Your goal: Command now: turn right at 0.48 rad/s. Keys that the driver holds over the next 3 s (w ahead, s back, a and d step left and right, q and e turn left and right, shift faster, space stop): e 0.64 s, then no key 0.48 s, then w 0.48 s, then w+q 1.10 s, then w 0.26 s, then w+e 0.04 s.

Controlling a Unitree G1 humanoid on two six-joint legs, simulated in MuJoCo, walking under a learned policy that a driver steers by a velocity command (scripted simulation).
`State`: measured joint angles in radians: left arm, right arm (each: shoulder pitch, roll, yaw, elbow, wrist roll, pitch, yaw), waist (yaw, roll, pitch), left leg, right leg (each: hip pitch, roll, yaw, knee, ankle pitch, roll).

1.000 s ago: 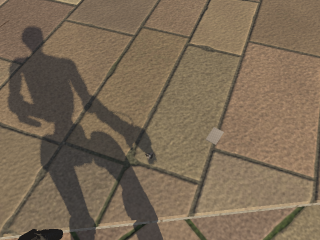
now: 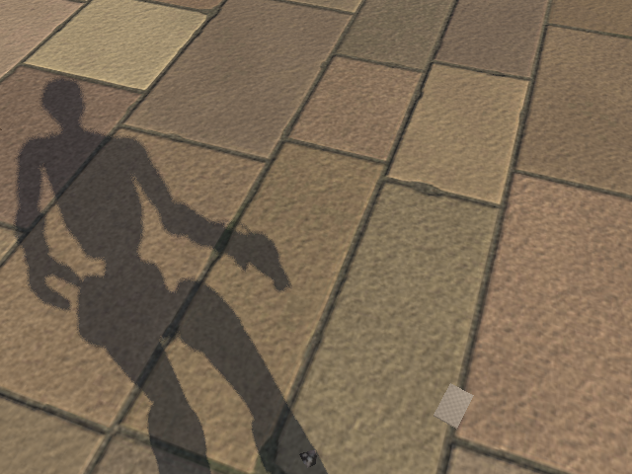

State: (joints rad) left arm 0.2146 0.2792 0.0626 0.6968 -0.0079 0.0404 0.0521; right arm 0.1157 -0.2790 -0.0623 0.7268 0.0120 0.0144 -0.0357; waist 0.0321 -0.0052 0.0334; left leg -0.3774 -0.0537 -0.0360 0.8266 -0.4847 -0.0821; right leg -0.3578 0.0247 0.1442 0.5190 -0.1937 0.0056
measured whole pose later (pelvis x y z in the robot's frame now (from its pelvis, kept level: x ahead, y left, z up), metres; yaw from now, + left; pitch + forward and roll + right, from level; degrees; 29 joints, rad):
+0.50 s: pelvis -0.02 +0.01 +0.00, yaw -18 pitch +1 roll +0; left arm 0.15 0.28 0.08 0.62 -0.02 0.08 0.00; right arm 0.17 -0.28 -0.08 0.71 0.00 0.02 -0.03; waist -0.03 0.00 0.06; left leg -0.19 0.08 0.18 0.46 -0.28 0.00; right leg -0.40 -0.05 -0.02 0.79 -0.39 0.09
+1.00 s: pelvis -0.03 -0.03 +0.00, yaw -28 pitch +0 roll +0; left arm 0.13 0.24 0.03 0.67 0.01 0.01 0.00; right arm 0.17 -0.28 -0.06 0.74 0.00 0.02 -0.02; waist -0.01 0.02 0.03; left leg -0.26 0.04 -0.03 0.54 -0.27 -0.06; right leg -0.27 0.08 0.06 0.52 -0.25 -0.05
